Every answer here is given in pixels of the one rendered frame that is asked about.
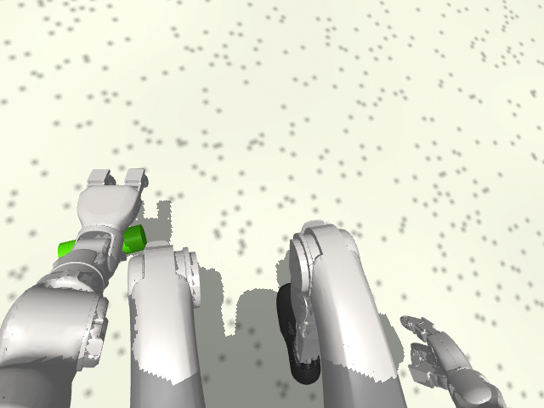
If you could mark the can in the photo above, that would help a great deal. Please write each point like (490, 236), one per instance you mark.
(134, 241)

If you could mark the left robot hand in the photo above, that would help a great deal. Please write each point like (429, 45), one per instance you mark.
(105, 203)

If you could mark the right robot foot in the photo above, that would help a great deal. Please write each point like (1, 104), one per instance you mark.
(303, 373)

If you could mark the left robot arm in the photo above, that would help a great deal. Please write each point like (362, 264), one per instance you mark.
(58, 326)

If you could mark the right robot arm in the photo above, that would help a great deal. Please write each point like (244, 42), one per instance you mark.
(470, 389)

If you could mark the right robot hand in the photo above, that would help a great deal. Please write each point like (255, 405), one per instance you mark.
(433, 364)

